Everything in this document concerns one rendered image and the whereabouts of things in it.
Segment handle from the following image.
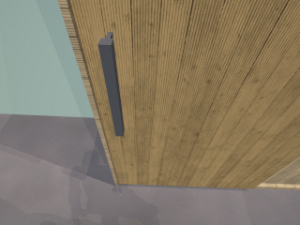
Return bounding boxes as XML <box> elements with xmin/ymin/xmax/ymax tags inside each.
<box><xmin>98</xmin><ymin>32</ymin><xmax>125</xmax><ymax>137</ymax></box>

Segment wardrobe door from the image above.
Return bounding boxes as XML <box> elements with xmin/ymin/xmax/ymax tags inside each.
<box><xmin>263</xmin><ymin>157</ymin><xmax>300</xmax><ymax>185</ymax></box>
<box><xmin>68</xmin><ymin>0</ymin><xmax>300</xmax><ymax>189</ymax></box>

